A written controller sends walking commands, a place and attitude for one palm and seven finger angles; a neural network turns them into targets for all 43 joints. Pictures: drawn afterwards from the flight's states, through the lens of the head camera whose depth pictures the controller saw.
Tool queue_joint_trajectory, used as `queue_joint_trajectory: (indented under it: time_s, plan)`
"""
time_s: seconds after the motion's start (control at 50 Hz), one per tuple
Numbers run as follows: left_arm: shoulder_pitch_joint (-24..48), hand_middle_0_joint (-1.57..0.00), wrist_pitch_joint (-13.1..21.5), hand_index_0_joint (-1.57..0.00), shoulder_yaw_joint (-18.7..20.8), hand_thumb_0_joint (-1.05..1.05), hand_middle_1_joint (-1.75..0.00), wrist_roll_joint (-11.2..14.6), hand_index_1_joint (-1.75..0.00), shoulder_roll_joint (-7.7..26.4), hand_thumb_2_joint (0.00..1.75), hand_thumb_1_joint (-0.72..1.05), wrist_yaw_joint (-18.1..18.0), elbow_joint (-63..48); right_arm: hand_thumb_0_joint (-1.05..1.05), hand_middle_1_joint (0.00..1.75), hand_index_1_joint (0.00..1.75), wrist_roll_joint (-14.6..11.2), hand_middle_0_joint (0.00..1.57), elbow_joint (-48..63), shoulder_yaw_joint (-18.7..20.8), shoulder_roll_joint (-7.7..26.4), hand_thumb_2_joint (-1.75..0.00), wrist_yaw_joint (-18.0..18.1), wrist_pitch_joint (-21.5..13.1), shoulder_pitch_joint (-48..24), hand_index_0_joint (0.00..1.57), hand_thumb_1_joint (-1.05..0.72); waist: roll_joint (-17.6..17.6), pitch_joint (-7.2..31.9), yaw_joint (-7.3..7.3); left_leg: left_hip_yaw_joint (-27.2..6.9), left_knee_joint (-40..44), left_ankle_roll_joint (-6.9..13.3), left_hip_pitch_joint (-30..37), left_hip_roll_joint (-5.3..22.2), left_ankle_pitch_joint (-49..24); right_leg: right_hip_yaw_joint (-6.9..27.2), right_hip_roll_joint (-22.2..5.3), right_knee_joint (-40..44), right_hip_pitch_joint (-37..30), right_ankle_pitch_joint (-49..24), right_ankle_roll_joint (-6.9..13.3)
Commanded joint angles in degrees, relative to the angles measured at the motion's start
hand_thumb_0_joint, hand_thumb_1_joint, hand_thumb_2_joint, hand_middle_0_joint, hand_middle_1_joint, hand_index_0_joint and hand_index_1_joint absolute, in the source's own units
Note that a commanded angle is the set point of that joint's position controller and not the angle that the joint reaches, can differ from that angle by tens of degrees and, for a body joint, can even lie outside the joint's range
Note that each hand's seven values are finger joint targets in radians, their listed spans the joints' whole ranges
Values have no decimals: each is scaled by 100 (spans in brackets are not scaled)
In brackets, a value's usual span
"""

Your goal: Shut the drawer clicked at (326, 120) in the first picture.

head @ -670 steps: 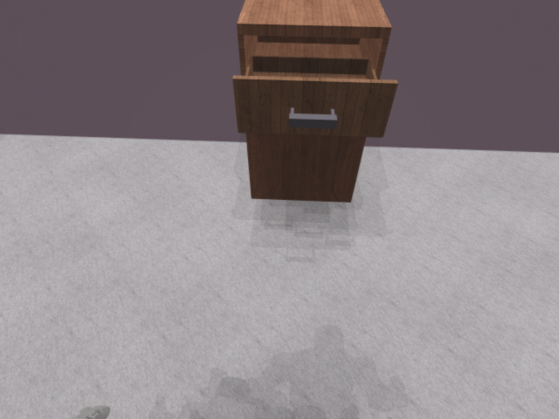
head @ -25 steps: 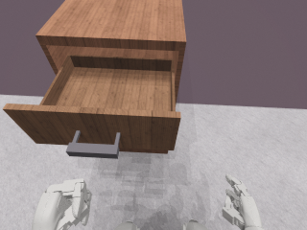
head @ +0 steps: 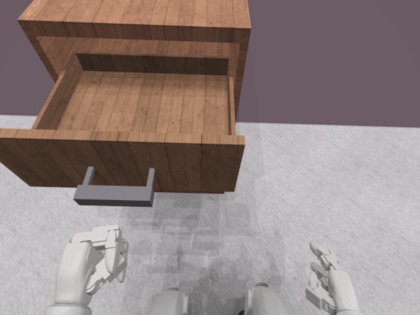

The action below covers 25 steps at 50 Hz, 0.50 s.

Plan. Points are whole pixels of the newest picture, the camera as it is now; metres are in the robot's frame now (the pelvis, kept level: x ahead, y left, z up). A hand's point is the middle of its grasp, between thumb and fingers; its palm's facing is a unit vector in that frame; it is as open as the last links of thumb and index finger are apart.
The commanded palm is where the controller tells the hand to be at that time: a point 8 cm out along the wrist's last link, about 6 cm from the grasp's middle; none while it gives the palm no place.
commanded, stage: bring the fist close to the handle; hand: left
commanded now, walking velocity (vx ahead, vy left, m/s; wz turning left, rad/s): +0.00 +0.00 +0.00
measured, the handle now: (118, 184) +0.34 +0.20 +0.03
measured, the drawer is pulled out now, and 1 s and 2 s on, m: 0.29 0.29 0.19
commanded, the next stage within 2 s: push the drawer shut in 0.64 s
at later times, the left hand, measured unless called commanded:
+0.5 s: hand (132, 248) +0.23 +0.15 +0.03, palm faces +0.02 -1.00 -0.04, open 3.3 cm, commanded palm +0.20 +0.20 +0.03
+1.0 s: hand (135, 235) +0.25 +0.15 +0.02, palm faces +0.00 -1.00 -0.06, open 3.3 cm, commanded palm +0.24 +0.20 +0.03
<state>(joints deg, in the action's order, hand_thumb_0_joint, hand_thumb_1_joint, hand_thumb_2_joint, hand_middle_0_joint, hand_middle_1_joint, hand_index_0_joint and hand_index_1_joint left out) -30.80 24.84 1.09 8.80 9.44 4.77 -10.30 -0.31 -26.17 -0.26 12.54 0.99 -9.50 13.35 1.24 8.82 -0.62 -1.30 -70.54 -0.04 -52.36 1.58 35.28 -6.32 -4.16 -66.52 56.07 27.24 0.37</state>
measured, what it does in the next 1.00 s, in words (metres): stands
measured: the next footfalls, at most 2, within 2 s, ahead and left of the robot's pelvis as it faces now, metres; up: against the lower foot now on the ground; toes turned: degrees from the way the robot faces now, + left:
none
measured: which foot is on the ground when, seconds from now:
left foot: down 0.00-1.00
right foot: down 0.00-1.00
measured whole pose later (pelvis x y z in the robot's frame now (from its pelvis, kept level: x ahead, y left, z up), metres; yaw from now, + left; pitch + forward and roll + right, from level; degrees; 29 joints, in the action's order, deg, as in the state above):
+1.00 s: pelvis +0.00 +0.00 -0.02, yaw +0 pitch +21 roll -2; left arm -18.4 24.2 1.1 7.7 10.3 3.1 -3.0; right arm 0.3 -26.0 -1.0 13.6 0.7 -7.0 12.3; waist 1.4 9.5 -1.1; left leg -1.5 -74.5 0.1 -58.8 1.2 36.5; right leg -6.2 -4.6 -70.4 62.5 28.4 0.3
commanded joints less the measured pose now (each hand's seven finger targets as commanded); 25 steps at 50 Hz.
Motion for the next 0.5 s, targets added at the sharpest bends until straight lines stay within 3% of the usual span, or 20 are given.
queue_joint_trajectory:
  time_s: [0.0, 0.04, 0.08, 0.2, 0.28, 0.32, 0.38, 0.42, 0.48]
  plan:
    - [95, -140, 389, -140, 217, 0, -160, 44, -160, 300, 90, 90, -21, -1008, 0, 30, 30, 5, 20, 869, 311, 713, -90, 69, -301, -205, 20, -90, -73, 1296, -60, -40, 1072, 55, 75, -213, -1713, 262, 296, 748, -1418, -870, 110]
    - [267, -140, 379, -140, 203, 0, -160, 28, -160, 323, 90, 90, -27, -923, 0, 30, 30, 6, 20, 881, 307, 732, -90, 63, -279, -234, 20, -90, -34, 1226, -91, -27, 1023, 49, -15, -217, -1567, 285, 288, 740, -1286, -720, 100]
    - [366, -140, 403, -140, 378, 0, -160, 10, -160, 473, 90, 90, -63, -856, 0, 30, 30, 21, 20, 856, 318, 742, -90, 71, -256, -248, 20, -90, -70, 1332, -35, -32, 971, 54, -82, -209, -1640, 297, 292, 659, -1312, -775, 120]
    - [665, -140, 460, -140, 191, 0, -160, -3, -160, 291, 90, 90, -57, -625, 0, 30, 30, 45, 20, 830, 301, 758, -90, 26, -227, -235, 20, -90, -24, 1515, -89, -33, 793, 50, -167, -219, -1769, 291, 277, 452, -1120, -981, 121]
    - [613, -140, 457, -140, 312, 0, -160, -5, -160, 459, 90, 90, -93, -774, 0, 30, 30, 35, 20, 876, 321, 777, -90, 12, -176, -243, 20, -90, 17, 1715, 1, -29, 826, 48, -132, -215, -1814, 300, 278, 430, -1222, -987, 135]
    - [548, -140, 420, -140, 229, 0, -160, 9, -160, 386, 90, 90, -115, -916, 0, 30, 30, 26, 20, 911, 324, 748, -90, -1, -151, -199, 20, -90, 65, 1804, -7, -21, 852, 44, -25, -212, -1932, 283, 272, 446, -1284, -1124, 126]
    - [561, -140, 348, -140, 289, 0, -160, -16, -160, 450, 90, 90, -182, -824, 0, 30, 30, 22, 20, 892, 315, 760, -90, 12, -88, -204, 20, -90, -128, 1636, -54, -49, 865, 50, -140, -207, -1774, 278, 293, 493, -1250, -963, 122]
    - [484, -140, 343, -140, 236, 0, -160, -40, -160, 395, 90, 90, -192, -826, 0, 30, 30, 21, 20, 923, 308, 748, -90, 3, -69, -214, 20, -90, 16, 1575, -41, -31, 887, 37, -140, -215, -1713, 266, 278, 491, -1201, -898, 123]
    - [675, -140, 344, -140, 74, 0, -160, -81, -160, 299, 90, 90, -227, -773, 0, 30, 30, 31, 20, 926, 283, 766, -90, 11, -61, -222, 20, -90, -97, 1393, -134, -81, 883, 48, -186, -207, -1545, 237, 289, 510, -1013, -687, 120]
